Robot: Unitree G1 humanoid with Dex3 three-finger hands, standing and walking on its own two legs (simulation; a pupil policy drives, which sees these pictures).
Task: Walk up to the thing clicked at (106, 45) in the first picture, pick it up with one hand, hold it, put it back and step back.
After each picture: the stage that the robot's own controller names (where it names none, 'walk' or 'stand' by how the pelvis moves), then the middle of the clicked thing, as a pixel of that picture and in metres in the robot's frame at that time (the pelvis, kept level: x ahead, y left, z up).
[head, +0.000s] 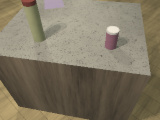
stand; (111, 38) +0.71 -0.12 -0.06
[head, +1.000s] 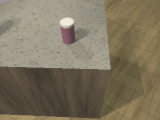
sink last; (67, 31) +0.66 +0.12 -0.02
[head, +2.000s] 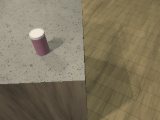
stand; (39, 42) +0.59 +0.25 -0.01
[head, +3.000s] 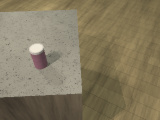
stand; (38, 56) +0.57 +0.25 -0.05
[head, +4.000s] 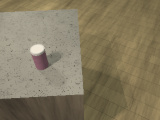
stand; (39, 57) +0.57 +0.24 -0.06
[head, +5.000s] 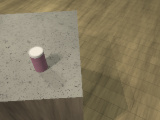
stand; (38, 59) +0.55 +0.25 -0.06
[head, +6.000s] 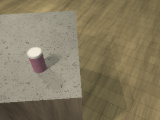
stand; (37, 60) +0.55 +0.25 -0.06
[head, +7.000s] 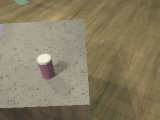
rise first; (46, 66) +0.54 +0.24 -0.05
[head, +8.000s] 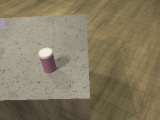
go down; (47, 60) +0.56 +0.23 -0.05
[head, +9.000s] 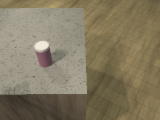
go down; (43, 54) +0.57 +0.22 -0.04
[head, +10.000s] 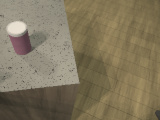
go down; (20, 39) +0.54 +0.22 +0.01
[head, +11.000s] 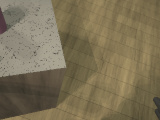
close in; out of the picture +0.56 +0.24 +0.04
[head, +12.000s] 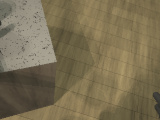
close; out of the picture +0.58 +0.24 +0.06
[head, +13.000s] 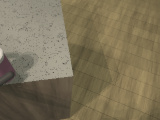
lift; out of the picture +0.41 +0.26 +0.04
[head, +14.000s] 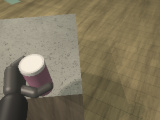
lift; (37, 76) +0.32 +0.15 +0.15
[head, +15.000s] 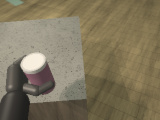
hold; (39, 74) +0.32 +0.15 +0.15
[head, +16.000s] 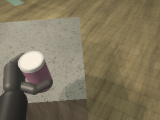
hold; (37, 73) +0.32 +0.16 +0.16
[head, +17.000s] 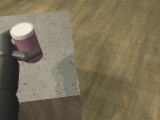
crouch; (28, 44) +0.44 +0.18 +0.17
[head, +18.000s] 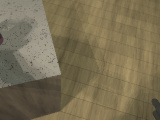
lower; out of the picture +0.52 +0.23 +0.07
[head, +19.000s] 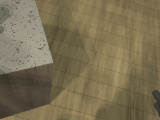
lower; out of the picture +0.55 +0.24 +0.06
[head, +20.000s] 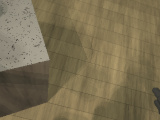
lower; out of the picture +0.55 +0.24 +0.07
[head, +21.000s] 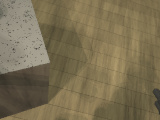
lower; out of the picture +0.55 +0.24 +0.06
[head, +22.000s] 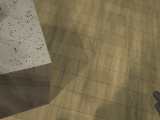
rest; out of the picture +0.54 +0.24 +0.06
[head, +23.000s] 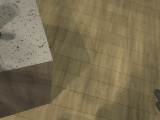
withdraw; out of the picture +0.55 +0.22 +0.06
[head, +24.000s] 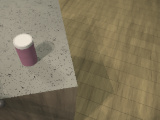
sink last; (26, 50) +0.51 +0.20 +0.01
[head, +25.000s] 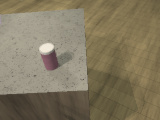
stand; (49, 57) +0.55 +0.21 +0.00
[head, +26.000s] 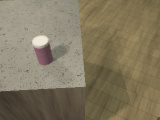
stand; (43, 50) +0.53 +0.21 +0.02
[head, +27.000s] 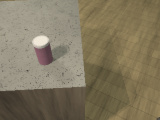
stand; (43, 50) +0.54 +0.20 +0.01
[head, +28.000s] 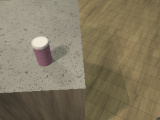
stand; (42, 51) +0.53 +0.20 +0.01
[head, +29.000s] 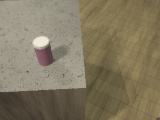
stand; (43, 51) +0.53 +0.20 +0.01
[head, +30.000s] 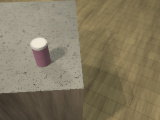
stand; (41, 52) +0.53 +0.20 +0.01
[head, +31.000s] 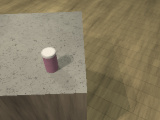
stand; (50, 60) +0.56 +0.20 -0.05
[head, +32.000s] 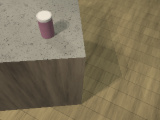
walk; (46, 25) +0.65 +0.18 -0.04
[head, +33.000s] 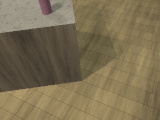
walk; (45, 4) +0.94 +0.30 -0.04
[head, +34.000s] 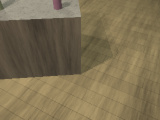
stand; (57, 0) +1.17 +0.24 -0.05
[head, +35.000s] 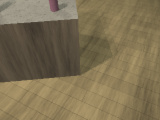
stand; (53, 2) +1.15 +0.25 -0.06
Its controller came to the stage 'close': yes
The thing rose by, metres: 0.21
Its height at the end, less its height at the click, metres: +0.00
